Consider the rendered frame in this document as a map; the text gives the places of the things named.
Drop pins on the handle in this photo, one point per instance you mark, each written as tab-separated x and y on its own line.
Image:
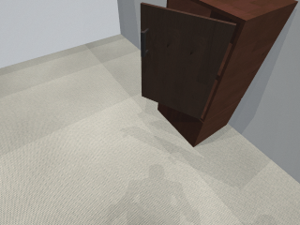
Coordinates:
143	43

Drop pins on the cupboard door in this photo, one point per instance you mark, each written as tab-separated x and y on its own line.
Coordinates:
185	52

